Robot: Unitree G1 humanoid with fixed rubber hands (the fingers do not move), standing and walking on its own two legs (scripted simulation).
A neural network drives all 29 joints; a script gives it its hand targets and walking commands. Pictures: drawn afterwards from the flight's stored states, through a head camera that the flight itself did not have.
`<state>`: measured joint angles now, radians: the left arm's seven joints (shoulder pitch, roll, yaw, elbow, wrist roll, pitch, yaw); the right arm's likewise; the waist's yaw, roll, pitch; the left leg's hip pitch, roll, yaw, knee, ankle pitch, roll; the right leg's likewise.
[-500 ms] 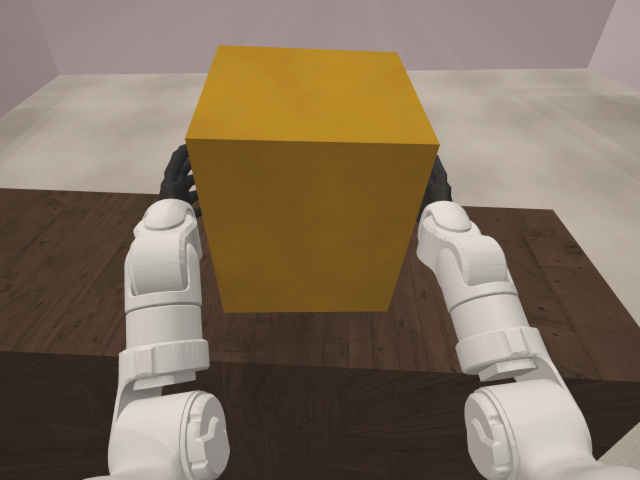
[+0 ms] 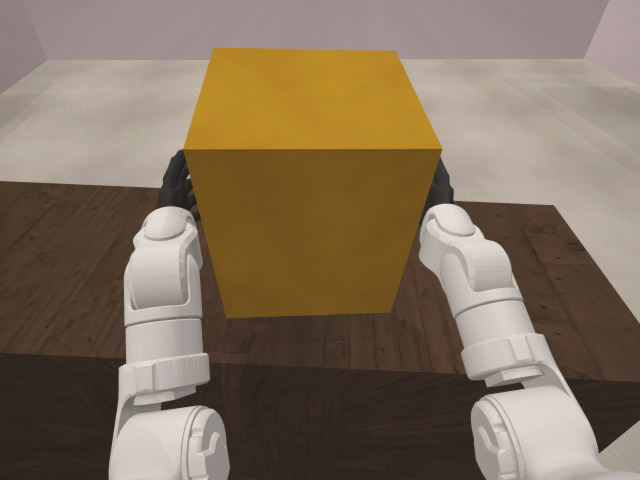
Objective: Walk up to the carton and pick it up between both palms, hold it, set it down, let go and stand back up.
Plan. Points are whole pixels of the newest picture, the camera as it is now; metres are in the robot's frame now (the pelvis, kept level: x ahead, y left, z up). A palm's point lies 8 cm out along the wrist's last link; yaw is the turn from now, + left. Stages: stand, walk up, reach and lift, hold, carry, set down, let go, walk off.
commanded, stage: hold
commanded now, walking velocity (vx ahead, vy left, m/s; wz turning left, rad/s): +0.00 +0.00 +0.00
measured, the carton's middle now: (308, 189) +0.40 +0.00 +0.22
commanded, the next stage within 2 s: none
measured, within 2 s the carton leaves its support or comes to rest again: neither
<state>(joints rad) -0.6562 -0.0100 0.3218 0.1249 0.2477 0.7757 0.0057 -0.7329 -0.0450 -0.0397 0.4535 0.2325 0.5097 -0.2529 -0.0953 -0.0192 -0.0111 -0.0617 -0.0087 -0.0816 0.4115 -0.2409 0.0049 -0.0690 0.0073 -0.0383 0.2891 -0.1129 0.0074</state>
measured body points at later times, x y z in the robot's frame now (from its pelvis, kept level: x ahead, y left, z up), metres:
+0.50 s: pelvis +0.00 +0.00 +0.00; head -0.05 +0.01 +0.45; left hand +0.38 +0.15 +0.22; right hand +0.38 -0.15 +0.21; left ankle +0.00 +0.11 -0.75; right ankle +0.04 -0.13 -0.75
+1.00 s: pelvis -0.01 +0.00 +0.00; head -0.07 +0.01 +0.45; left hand +0.37 +0.15 +0.22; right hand +0.36 -0.15 +0.21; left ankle +0.00 +0.11 -0.75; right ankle +0.04 -0.13 -0.75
